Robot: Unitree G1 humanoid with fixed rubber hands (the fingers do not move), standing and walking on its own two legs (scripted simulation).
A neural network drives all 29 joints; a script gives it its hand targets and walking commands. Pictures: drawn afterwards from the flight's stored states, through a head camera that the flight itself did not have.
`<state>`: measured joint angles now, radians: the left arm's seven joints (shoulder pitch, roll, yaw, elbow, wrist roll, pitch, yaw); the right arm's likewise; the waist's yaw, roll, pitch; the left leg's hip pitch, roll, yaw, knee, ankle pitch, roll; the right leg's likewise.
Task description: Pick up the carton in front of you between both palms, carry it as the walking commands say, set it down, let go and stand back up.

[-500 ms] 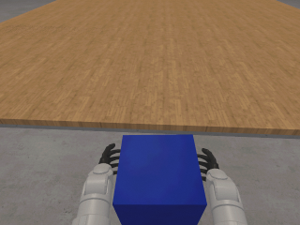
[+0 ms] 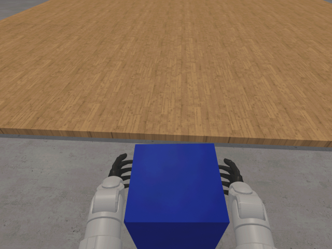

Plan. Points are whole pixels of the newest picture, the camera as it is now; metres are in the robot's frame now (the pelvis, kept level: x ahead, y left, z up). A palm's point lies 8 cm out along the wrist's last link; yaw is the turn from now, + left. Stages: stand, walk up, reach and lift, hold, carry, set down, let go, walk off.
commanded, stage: reach and lift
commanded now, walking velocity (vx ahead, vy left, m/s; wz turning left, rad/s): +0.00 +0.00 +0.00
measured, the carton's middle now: (175, 200) +0.29 +0.00 -0.05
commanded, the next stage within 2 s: hold in 0.32 s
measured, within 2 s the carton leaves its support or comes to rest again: neither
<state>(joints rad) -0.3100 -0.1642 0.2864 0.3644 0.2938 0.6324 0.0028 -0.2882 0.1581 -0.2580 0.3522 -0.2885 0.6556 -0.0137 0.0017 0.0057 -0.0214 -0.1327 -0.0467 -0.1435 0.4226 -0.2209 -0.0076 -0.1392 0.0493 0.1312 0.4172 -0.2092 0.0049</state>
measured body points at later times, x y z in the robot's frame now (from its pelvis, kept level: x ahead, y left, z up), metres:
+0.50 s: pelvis +0.01 +0.00 +0.00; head -0.05 +0.00 +0.45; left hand +0.31 +0.16 +0.05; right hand +0.30 -0.15 +0.04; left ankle +0.01 +0.13 -0.74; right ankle +0.02 -0.12 -0.74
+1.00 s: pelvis +0.03 +0.02 +0.00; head -0.01 +0.03 +0.45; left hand +0.33 +0.18 +0.07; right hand +0.33 -0.13 +0.07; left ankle +0.01 +0.13 -0.74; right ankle +0.02 -0.11 -0.72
